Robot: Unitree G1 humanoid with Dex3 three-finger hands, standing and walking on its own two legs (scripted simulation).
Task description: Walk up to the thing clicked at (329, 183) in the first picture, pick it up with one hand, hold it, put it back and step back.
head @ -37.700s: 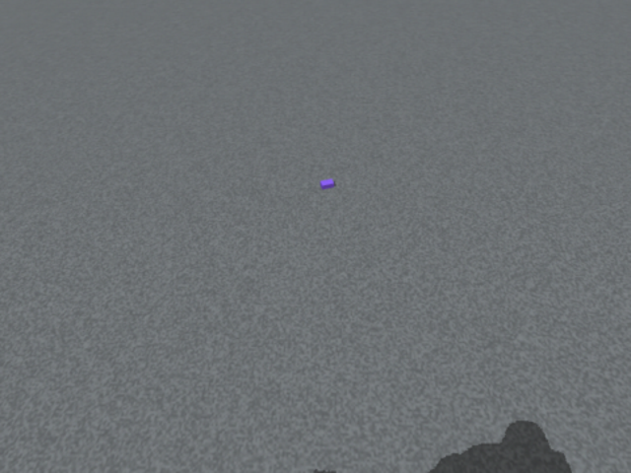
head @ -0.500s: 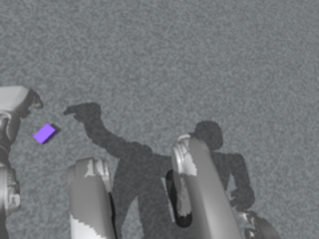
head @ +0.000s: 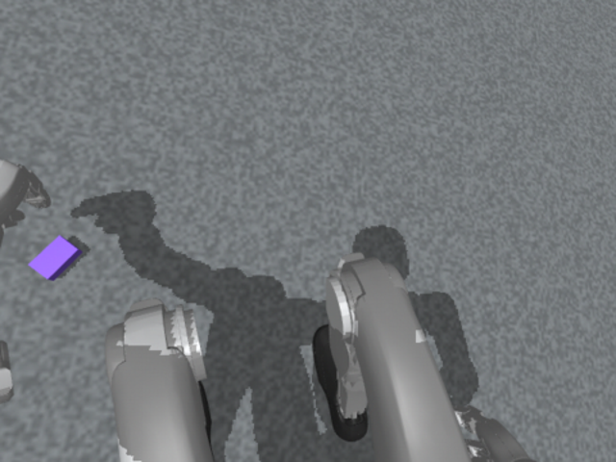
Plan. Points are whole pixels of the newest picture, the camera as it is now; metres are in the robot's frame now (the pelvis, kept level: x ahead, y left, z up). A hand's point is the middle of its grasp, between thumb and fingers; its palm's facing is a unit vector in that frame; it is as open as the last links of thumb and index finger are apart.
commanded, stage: lower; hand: left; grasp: from above
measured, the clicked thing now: (56, 258) +0.43 +0.32 -0.32
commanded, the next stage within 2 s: rest in 0.30 s
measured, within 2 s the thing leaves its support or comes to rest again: rests again in 1.96 s
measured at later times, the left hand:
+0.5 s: hand (24, 227) +0.45 +0.32 -0.21, palm faces -0.47 -0.05 -0.88, open 3.6 cm
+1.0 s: hand (39, 230) +0.46 +0.32 -0.25, palm faces -0.47 -0.07 -0.88, open 3.7 cm
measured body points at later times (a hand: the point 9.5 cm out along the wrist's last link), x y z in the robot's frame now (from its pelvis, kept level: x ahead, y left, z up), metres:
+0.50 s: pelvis +0.00 +0.00 -0.02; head +0.25 +0.10 +0.34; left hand +0.47 +0.32 -0.16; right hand +0.05 -0.28 -0.11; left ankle +0.07 +0.13 -0.30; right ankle +0.11 -0.14 -0.30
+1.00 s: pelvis +0.00 +0.01 -0.04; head +0.26 +0.11 +0.31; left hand +0.48 +0.32 -0.20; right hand +0.05 -0.28 -0.10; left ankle +0.07 +0.13 -0.30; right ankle +0.11 -0.14 -0.30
